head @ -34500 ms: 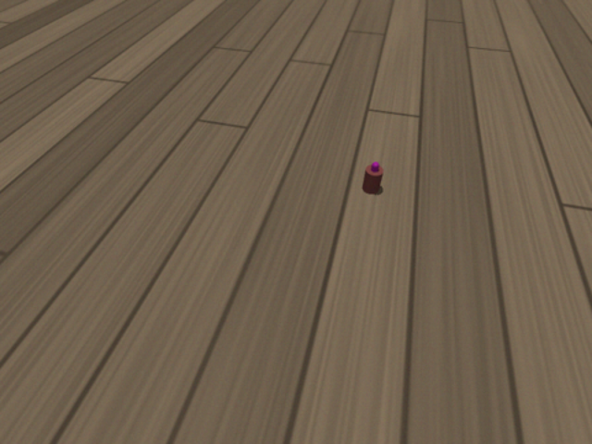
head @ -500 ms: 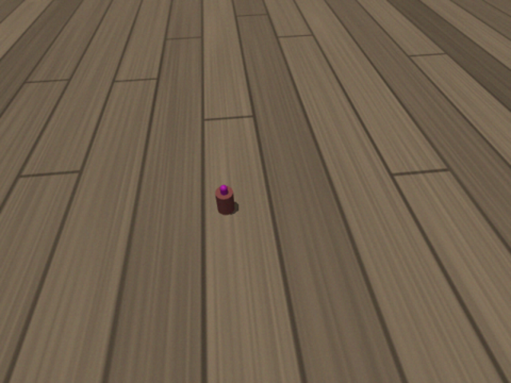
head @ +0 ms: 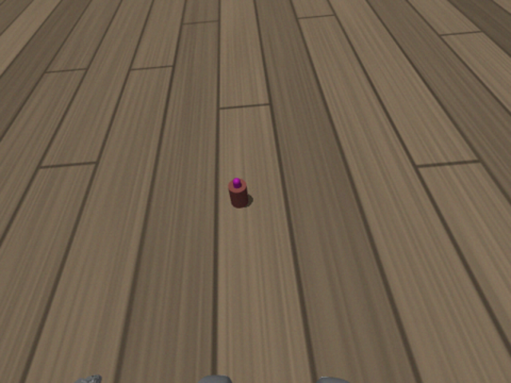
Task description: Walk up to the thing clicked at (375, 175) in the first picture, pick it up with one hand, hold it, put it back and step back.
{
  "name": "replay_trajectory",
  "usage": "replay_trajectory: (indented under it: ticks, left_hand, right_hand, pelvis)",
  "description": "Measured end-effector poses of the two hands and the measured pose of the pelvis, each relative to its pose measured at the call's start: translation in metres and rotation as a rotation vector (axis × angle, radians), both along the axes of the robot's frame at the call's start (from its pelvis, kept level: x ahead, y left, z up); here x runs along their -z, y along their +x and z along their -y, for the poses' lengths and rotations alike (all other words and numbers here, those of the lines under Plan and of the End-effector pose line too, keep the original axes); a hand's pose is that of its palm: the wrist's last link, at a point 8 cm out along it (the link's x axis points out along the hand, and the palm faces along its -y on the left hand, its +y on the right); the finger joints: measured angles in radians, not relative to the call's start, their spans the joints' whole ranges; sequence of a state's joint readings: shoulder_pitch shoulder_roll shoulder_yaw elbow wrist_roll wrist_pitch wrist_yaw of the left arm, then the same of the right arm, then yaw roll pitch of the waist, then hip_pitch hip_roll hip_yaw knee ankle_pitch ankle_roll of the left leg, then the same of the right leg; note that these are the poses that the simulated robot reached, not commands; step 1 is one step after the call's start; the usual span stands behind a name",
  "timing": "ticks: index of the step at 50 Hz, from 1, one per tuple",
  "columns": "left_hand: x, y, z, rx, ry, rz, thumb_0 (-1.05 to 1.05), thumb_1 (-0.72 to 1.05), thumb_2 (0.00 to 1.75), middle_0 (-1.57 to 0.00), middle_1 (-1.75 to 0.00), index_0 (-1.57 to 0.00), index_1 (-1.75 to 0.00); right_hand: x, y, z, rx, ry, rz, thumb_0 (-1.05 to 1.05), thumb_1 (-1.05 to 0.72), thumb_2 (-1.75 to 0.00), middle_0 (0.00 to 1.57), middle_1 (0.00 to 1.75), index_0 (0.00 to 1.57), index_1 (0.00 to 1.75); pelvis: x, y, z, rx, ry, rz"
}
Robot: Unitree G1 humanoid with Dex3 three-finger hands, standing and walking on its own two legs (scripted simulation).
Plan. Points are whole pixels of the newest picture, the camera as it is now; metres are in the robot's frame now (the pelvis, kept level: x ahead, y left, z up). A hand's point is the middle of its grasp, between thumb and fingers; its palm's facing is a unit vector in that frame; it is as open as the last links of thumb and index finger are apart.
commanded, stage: step back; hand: left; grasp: from the side
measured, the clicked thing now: (238, 190) +0.98 +0.15 -0.67
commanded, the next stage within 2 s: stand in 0.20 s
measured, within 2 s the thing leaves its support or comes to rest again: neither
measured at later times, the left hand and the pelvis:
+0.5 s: hand out of the picture +0.13 +0.27 -0.14, palm faces -0.04 -0.95 -0.32, open 7.4 cm; pelvis +0.03 +0.03 +0.02, yaw -1 degrees
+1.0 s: hand out of the picture +0.09 +0.27 -0.13, palm faces -0.06 -0.93 -0.36, open 7.4 cm; pelvis +0.01 +0.01 +0.03, yaw -1 degrees
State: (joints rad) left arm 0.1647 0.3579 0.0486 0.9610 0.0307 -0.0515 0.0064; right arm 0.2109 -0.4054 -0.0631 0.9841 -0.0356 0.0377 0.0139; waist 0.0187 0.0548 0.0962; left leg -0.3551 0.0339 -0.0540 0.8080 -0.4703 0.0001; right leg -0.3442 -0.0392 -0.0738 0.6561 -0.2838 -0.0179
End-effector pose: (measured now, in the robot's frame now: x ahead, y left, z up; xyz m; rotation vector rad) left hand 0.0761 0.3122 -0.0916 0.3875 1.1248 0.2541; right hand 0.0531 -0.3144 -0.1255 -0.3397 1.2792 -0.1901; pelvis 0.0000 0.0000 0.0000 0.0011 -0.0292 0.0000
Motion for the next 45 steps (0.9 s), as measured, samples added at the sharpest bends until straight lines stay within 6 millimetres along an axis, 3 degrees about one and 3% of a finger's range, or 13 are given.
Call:
replay_trajectory:
  ticks: [5, 11, 18, 27, 34, 45]
  left_hand:
    - [0.011, 0.007, -0.027, -0.009, 0.006, -0.038, 0.0, 0.9, 0.9, -0.21, -0.3, -0.2, -0.3]
    - [0.016, 0.025, -0.037, 0.002, -0.015, -0.055, 0.0, 0.91, 0.9, -0.21, -0.3, -0.2, -0.3]
    - [0.014, 0.042, -0.024, 0.014, -0.078, -0.04, 0.0, 0.91, 0.9, -0.21, -0.3, -0.2, -0.3]
    - [0.007, 0.046, -0.004, 0.039, -0.108, -0.034, 0.0, 0.91, 0.9, -0.21, -0.3, -0.2, -0.3]
    - [0.001, 0.034, -0.001, 0.038, -0.093, -0.05, 0.0, 0.91, 0.9, -0.21, -0.3, -0.2, -0.3]
    - [-0.002, 0.014, -0.002, 0.027, -0.07, -0.1, 0.0, 0.91, 0.9, -0.21, -0.3, -0.2, -0.3]
  right_hand:
    - [-0.002, 0.002, -0.018, 0.015, -0.019, -0.018, 0.01, -0.9, -0.9, 0.21, 0.3, 0.2, 0.3]
    - [-0.009, 0.015, -0.036, 0.045, -0.013, 0.005, 0.01, -0.9, -0.9, 0.21, 0.3, 0.21, 0.3]
    - [-0.022, 0.048, -0.05, 0.024, 0.003, 0.085, 0.01, -0.9, -0.9, 0.21, 0.3, 0.21, 0.3]
    - [-0.036, 0.074, -0.046, 0.014, 0.011, 0.167, 0.01, -0.9, -0.9, 0.21, 0.3, 0.21, 0.3]
    - [-0.036, 0.064, -0.038, 0.024, 0.021, 0.148, 0.01, -0.9, -0.9, 0.21, 0.3, 0.21, 0.3]
    - [-0.026, 0.018, -0.029, 0.058, 0.033, 0.039, 0.01, -0.9, -0.9, 0.21, 0.3, 0.2, 0.3]
  pelvis:
    - [0.004, 0.007, -0.018, 0.012, 0.031, 0.001]
    - [0.0, 0.021, -0.03, 0.023, -0.002, 0.0]
    - [-0.01, 0.029, -0.033, 0.021, -0.001, 0.014]
    - [-0.02, 0.026, -0.029, 0.022, 0.004, 0.029]
    - [-0.024, 0.019, -0.022, 0.022, 0.005, 0.03]
    - [-0.025, 0.012, -0.015, 0.026, 0.006, 0.022]
